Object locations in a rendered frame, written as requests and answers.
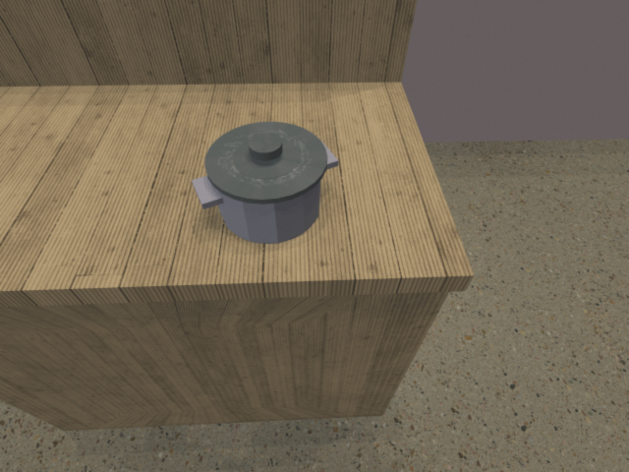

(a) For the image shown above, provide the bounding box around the lid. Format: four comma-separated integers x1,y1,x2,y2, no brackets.
204,122,327,205

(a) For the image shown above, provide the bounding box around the table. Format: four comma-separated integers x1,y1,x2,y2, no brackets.
0,0,474,431

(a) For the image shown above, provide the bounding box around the pot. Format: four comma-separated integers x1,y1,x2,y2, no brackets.
192,142,338,244

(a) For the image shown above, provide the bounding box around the knob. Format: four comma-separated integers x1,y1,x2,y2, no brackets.
249,133,283,161

